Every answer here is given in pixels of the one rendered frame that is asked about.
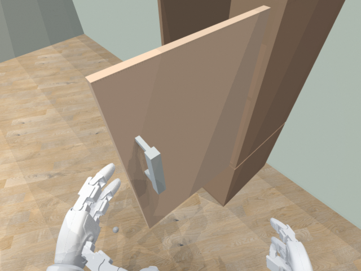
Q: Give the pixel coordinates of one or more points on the robot right hand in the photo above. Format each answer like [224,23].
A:
[293,256]

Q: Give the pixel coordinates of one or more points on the cupboard door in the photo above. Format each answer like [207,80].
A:
[185,98]

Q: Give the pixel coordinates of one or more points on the handle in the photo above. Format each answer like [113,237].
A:
[155,170]

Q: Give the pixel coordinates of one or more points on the robot left hand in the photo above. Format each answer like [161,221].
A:
[82,221]

